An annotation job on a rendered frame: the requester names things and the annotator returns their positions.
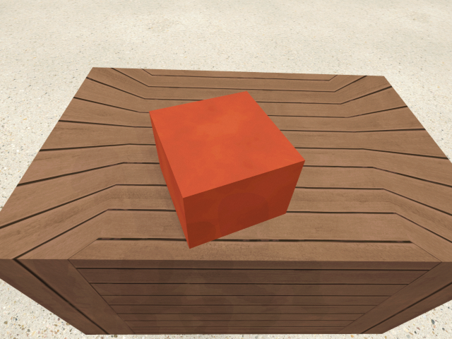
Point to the pedestal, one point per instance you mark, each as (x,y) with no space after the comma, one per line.
(91,233)

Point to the carton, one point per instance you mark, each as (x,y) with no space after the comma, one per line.
(226,165)

